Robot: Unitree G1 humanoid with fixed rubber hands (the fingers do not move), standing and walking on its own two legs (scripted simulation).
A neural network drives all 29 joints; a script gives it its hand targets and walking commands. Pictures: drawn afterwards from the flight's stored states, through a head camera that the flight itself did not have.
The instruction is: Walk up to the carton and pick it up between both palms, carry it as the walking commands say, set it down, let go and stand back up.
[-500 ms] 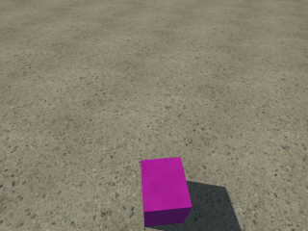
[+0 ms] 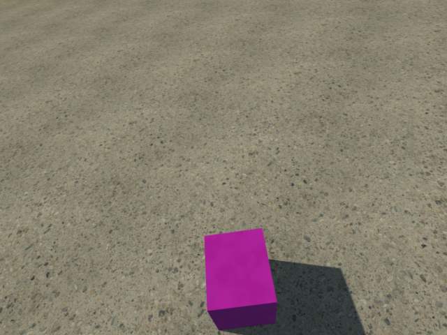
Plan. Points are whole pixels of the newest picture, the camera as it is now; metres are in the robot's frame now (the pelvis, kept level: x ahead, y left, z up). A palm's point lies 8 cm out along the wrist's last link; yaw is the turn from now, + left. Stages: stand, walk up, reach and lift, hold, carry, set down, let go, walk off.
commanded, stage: walk up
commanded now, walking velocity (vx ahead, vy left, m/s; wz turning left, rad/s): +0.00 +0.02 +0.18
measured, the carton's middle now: (240, 280) +0.45 +0.02 -0.63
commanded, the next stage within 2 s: none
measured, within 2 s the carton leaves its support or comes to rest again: neither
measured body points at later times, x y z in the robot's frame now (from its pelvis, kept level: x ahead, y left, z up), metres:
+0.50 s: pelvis -0.02 +0.00 +0.00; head -0.02 +0.00 +0.45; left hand -0.04 +0.21 -0.16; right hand +0.03 -0.23 -0.15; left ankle -0.03 +0.11 -0.74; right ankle +0.00 -0.10 -0.74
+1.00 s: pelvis +0.00 +0.01 +0.00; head +0.01 +0.02 +0.45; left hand +0.00 +0.23 -0.16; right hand +0.03 -0.22 -0.16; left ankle -0.03 +0.11 -0.74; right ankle +0.00 -0.10 -0.74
